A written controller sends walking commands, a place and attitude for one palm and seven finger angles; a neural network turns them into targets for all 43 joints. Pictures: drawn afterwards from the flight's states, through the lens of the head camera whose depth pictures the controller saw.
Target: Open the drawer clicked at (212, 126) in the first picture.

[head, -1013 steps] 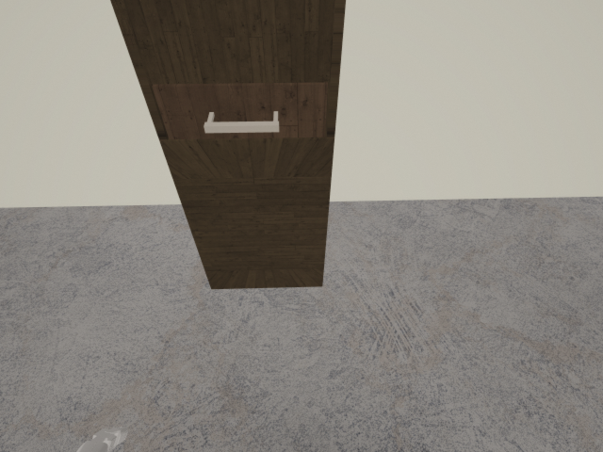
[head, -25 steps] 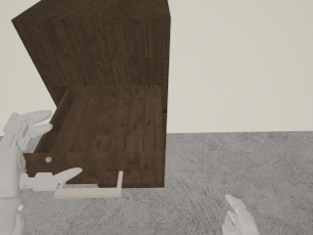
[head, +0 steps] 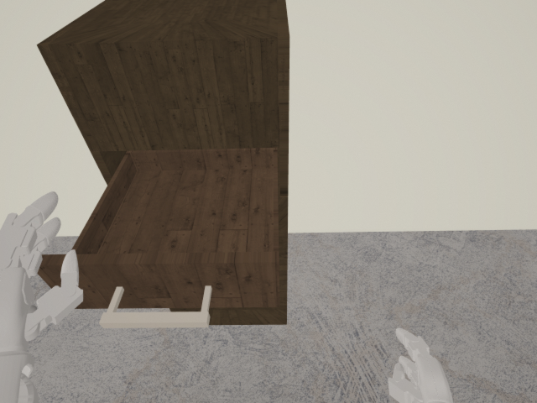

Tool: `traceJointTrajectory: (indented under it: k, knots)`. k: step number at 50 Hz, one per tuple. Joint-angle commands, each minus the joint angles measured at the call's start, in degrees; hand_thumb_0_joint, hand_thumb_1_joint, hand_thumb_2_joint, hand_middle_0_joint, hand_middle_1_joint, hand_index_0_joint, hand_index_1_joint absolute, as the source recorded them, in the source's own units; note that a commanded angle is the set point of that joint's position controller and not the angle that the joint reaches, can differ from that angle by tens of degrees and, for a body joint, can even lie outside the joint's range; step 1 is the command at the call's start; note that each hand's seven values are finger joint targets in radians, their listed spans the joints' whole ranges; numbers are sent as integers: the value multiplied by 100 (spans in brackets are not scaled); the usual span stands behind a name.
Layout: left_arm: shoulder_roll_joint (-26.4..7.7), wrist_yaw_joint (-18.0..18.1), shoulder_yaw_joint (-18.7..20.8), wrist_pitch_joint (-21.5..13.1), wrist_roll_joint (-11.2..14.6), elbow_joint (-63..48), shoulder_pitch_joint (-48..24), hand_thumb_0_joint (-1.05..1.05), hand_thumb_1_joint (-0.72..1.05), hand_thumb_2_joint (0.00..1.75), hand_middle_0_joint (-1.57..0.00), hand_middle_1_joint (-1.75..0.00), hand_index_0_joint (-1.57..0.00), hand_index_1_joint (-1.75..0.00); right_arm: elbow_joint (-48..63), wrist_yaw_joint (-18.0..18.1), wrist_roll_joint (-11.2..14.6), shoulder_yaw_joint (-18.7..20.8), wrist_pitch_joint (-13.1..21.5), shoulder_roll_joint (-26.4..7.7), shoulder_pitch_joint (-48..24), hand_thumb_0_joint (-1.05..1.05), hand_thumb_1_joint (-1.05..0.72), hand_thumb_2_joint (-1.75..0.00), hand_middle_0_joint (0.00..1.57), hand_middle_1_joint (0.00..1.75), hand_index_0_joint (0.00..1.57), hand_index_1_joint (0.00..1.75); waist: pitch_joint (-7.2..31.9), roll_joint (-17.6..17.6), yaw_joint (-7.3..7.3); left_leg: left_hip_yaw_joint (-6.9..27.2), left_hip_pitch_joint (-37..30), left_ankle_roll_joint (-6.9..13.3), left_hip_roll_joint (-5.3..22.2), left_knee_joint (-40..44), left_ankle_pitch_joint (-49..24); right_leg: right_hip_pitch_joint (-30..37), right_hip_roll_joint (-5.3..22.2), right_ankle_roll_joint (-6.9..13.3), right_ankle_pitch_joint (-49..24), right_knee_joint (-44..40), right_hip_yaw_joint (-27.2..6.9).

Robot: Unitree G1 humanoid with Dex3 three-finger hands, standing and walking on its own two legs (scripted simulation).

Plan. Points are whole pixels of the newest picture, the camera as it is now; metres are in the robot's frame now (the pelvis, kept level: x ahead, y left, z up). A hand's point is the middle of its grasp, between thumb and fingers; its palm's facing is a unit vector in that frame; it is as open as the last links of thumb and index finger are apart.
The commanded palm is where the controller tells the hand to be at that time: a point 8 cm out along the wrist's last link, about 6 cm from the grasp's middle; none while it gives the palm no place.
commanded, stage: draw the hand back to the body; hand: left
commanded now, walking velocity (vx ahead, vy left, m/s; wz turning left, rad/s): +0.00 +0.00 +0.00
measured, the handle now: (159, 306) +0.25 +0.22 +0.00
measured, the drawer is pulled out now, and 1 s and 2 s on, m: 0.30 0.30 0.30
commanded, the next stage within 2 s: step back with the hand held close in 0.10 s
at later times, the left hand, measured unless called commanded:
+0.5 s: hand (61, 310) +0.16 +0.26 +0.15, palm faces +0.33 -0.82 -0.47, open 7.4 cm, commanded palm +0.10 +0.30 +0.18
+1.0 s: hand out of the picture +0.08 +0.27 +0.17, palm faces +0.40 -0.80 -0.44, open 7.4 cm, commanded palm +0.01 +0.31 +0.18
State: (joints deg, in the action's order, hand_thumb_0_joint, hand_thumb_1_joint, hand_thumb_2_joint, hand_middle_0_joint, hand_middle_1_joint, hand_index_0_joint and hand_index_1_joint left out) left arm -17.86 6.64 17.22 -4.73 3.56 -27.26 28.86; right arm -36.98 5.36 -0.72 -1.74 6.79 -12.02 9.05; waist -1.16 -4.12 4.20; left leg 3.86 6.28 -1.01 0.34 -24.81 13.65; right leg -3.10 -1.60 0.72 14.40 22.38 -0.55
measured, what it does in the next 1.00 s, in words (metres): walks backwards: right foot, then left foot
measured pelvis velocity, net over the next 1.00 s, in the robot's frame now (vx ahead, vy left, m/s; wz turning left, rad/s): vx -0.11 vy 0.03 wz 0.05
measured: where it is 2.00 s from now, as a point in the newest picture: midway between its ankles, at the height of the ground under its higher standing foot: outside the picture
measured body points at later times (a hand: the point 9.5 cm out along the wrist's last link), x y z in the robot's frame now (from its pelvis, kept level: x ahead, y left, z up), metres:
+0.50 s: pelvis -0.02 +0.02 +0.00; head +0.00 +0.01 +0.45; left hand +0.14 +0.30 +0.17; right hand +0.16 -0.22 -0.08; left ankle +0.00 +0.13 -0.74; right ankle -0.02 -0.11 -0.74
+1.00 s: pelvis -0.11 +0.03 -0.01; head -0.09 +0.04 +0.44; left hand +0.05 +0.31 +0.19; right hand +0.08 -0.20 -0.09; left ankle -0.11 +0.13 -0.74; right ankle -0.09 -0.09 -0.74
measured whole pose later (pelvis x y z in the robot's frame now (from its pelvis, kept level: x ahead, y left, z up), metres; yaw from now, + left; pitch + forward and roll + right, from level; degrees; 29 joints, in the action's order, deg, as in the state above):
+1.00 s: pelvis -0.11 +0.03 -0.01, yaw +3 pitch +3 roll -1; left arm -22.9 8.2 21.8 -9.9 2.3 -38.3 35.1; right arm -33.8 4.7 -0.2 -1.2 2.5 -12.4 11.5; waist 1.3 1.2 0.0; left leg 1.1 20.3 -1.2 -0.5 -35.5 14.2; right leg -19.8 -1.1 0.9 15.1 32.0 1.5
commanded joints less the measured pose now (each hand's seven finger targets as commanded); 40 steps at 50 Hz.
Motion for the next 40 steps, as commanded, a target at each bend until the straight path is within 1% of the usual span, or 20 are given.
traceJointTrajectory:
  k: [1,3,9,10,11,12,13,16,17,21,22,26,28,32,33,36,37,38,39,40]
  knots:
    - [-1031,117,611,-397,-24,-1285,-523,0,90,90,-20,-30,-20,-30,961,31,22,210,325,-500,-845,0,-90,-90,20,30,20,30,295,162,-61,-397,-198,138,-40,329,-875,-406,90,-40,-724,-535,179]
    - [-1103,128,666,-403,-29,-1296,-569,0,90,90,-20,-30,-20,-30,944,44,13,200,366,-510,-844,0,-90,-90,20,30,20,30,242,-44,-53,-402,-172,118,-60,354,-820,-405,95,-34,-676,-579,170]
    - [-1004,109,625,-428,-11,-1085,-521,0,90,90,-20,-30,-20,-30,919,39,17,217,379,-489,-850,0,-90,-90,20,30,20,30,75,270,-60,-392,-155,134,-49,395,-711,-485,83,-53,-480,-658,174]
    - [-1022,105,635,-449,-20,-1148,-514,0,90,90,-20,-30,-20,-30,931,33,17,230,386,-513,-851,0,-90,-90,20,30,20,30,162,209,-47,-389,-181,137,-51,385,-749,-438,84,-42,-513,-639,162]
    - [-1642,97,1303,-623,-30,-1387,-783,0,90,90,-20,-30,-20,-30,1143,-34,62,271,222,-761,-782,0,-90,-90,20,30,20,30,-167,445,-230,-141,336,247,-20,103,-652,-1121,341,-54,-600,-927,-220]
    - [-1652,64,1327,-701,-47,-1285,-747,0,90,90,-20,-30,-20,-30,1101,-36,61,279,150,-668,-833,0,-90,-90,20,30,20,30,-124,491,-206,-126,302,238,-54,-13,-551,-1217,462,-24,-586,-1012,-296]
    - [-1307,31,998,-677,-61,-982,-345,0,90,90,-20,-30,-20,-30,1061,-38,53,293,92,-658,-847,0,-90,-90,20,30,20,30,-125,648,-257,-146,273,232,-52,-121,-615,-1313,536,-16,-570,-1055,-293]
    - [-1038,18,752,-725,-67,-1066,167,0,90,90,-20,-30,-20,-30,1122,-94,82,340,-19,-681,-696,0,-90,-90,20,30,20,30,333,626,-301,-161,335,211,-39,-305,-928,-1178,665,31,-819,-843,-234]
    - [-1095,27,788,-773,-63,-1324,185,0,90,90,-20,-30,-20,-30,1162,-83,76,363,-20,-719,-748,0,-90,-90,20,30,20,30,527,349,-289,-179,281,208,-34,-255,-1169,-1070,635,31,-1153,-701,-176]
    - [-1316,98,1028,-759,-53,-1671,533,0,90,90,-20,-30,-20,-30,1293,-69,121,459,-187,-757,-642,0,-90,-90,20,30,20,30,1087,361,-311,-129,352,194,95,-160,-2199,-639,455,-93,-1843,-182,102]
    - [-1467,126,1142,-769,-49,-1848,525,0,90,90,-20,-30,-20,-30,1307,-42,125,470,-199,-779,-659,0,-90,-90,20,30,20,30,1224,231,-298,-90,350,188,116,-127,-2408,-531,417,-99,-1979,-67,142]
    - [-1534,174,1243,-772,-27,-2154,738,0,90,90,-20,-30,-20,-30,1455,-21,144,498,-278,-758,-597,0,-90,-90,20,30,20,30,1368,57,-299,35,644,217,243,-46,-2680,-348,263,-156,-2009,326,208]
    - [-1520,193,1253,-778,-30,-2226,807,0,90,90,-20,-30,-20,-30,1473,-14,138,500,-260,-777,-550,0,-90,-90,20,30,20,30,1374,-140,-293,156,772,239,344,98,-2635,-336,156,-168,-1685,545,268]
    - [-1426,192,1280,-820,-63,-2174,831,0,90,90,-20,-30,-20,-30,1479,-49,70,504,-138,-850,-516,0,-90,-90,20,30,20,30,1091,-691,-255,575,1824,481,810,773,-1581,-203,-66,-186,-91,1530,254]
    - [-1351,195,1252,-847,-85,-2160,817,0,90,90,-20,-30,-20,-30,1464,-61,37,491,-97,-835,-462,0,-90,-90,20,30,20,30,981,-717,-267,687,2148,575,954,892,-1202,-182,-80,-182,253,1791,213]
    - [-1232,205,1180,-879,-132,-1971,619,0,90,90,-20,-30,-20,-30,1405,-113,12,475,22,-843,-390,0,-90,-90,20,30,20,30,576,-477,-316,810,2840,749,1069,845,-14,-169,-33,-126,392,1775,-13]
    - [-1282,223,1216,-882,-148,-1976,543,0,90,90,-20,-30,-20,-30,1387,-112,17,481,45,-859,-391,0,-90,-90,20,30,20,30,504,-475,-333,685,2858,717,974,653,172,-208,23,-91,148,1465,-112]
    - [-1213,209,1102,-880,-152,-1895,492,0,90,90,-20,-30,-20,-30,1362,-125,12,438,60,-829,-408,0,-90,-90,20,30,20,30,388,-218,-369,627,2812,627,797,397,240,-398,130,-45,-199,1021,-245]
    - [-1269,215,1086,-884,-126,-1871,509,0,90,90,-20,-30,-20,-30,1330,-155,47,424,59,-770,-388,0,-90,-90,20,30,20,30,542,279,-393,356,2285,439,458,-190,47,-844,462,78,-689,341,-618]
    - [-1326,219,1032,-884,-111,-1856,416,0,90,90,-20,-30,-20,-30,1288,-185,59,405,36,-724,-372,0,-90,-90,20,30,20,30,693,790,-439,-9,1686,212,90,-829,-137,-1375,936,250,-946,-225,-1077]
